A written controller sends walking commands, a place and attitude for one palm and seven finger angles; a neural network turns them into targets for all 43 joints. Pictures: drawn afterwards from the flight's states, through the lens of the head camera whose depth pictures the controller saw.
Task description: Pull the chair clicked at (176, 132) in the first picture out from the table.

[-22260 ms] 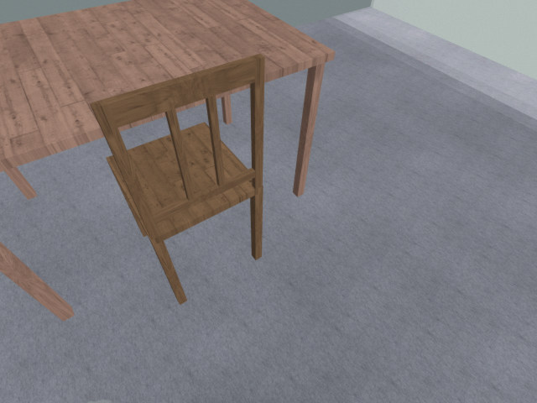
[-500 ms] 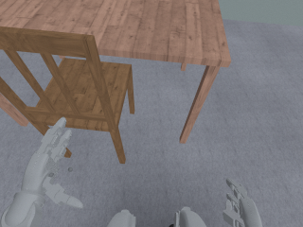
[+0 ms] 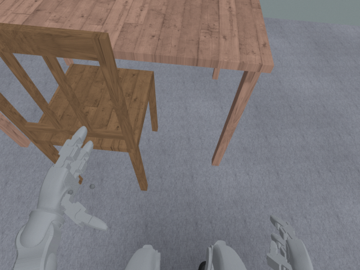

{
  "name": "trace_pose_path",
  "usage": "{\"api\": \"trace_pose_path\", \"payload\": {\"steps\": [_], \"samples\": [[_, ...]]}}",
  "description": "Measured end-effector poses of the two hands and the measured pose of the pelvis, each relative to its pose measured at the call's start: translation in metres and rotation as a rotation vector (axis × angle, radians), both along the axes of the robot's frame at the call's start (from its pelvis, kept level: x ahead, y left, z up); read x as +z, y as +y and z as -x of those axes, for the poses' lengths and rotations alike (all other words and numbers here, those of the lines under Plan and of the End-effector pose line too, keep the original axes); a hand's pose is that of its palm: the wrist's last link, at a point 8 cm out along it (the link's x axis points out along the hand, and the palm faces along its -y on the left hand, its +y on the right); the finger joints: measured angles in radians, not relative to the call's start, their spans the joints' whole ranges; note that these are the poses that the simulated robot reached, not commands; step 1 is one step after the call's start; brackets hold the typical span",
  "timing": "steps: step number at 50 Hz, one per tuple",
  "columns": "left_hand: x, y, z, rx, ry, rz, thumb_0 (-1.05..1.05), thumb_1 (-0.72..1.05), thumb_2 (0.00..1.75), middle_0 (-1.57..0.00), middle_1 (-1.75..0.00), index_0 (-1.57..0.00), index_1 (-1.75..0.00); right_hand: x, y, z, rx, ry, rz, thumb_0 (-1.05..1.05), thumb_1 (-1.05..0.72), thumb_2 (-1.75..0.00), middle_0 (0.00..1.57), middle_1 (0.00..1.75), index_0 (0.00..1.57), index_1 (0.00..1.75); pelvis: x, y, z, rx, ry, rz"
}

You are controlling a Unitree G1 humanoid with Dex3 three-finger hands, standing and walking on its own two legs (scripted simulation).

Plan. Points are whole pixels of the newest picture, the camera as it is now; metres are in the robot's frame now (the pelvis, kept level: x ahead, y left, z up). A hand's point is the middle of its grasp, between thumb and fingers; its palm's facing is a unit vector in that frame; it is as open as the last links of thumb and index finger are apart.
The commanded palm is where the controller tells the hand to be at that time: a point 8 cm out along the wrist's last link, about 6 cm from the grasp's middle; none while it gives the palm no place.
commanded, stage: aim the fingers beside a spindle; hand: left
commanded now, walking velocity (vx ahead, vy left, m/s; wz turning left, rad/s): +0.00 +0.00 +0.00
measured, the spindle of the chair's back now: (37, 96) +0.53 +0.41 +0.00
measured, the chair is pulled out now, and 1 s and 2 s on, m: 0.00 0.00 0.00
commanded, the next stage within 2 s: push the fingers through the gap in 1.60 s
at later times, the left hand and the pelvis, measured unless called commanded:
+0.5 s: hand (105, 169) +0.32 +0.18 +0.02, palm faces -0.08 -1.00 -0.05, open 16.9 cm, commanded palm +0.31 +0.23 +0.02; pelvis +0.00 -0.01 -0.01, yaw +0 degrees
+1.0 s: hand (113, 154) +0.37 +0.18 +0.00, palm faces -0.10 -0.99 -0.03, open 16.9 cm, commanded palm +0.35 +0.23 +0.00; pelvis +0.00 +0.00 -0.02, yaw -1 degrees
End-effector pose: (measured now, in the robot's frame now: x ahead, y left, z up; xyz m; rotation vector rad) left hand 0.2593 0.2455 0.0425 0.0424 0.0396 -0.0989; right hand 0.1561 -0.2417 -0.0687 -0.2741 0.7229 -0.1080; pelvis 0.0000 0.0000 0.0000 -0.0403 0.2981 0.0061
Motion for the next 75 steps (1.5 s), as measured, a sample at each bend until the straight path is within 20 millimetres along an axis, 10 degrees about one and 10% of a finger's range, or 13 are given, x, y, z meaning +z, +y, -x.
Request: {"api": "trace_pose_path", "payload": {"steps": [50, 75], "samples": [[-0.042, -0.015, -0.092, 0.004, -0.01, 0.007, -0.01, -0.5, 0.3, -0.06, -0.08, -0.06, -0.08, -0.048, -0.014, 0.04, -0.073, 0.225, 0.012, 0.01, -0.91, -0.9, 0.21, 0.3, 0.2, 0.3, -0.024, -0.002, 0.005, -0.017, 0.106, -0.008], [-0.043, -0.02, -0.086, 0.007, -0.008, 0.005, -0.01, -0.5, 0.3, -0.06, -0.08, -0.06, -0.08, -0.047, -0.007, 0.038, -0.076, 0.246, 0.001, 0.01, -0.91, -0.9, 0.21, 0.3, 0.2, 0.3, -0.021, 0.004, 0.003, -0.018, 0.103, -0.006]]}}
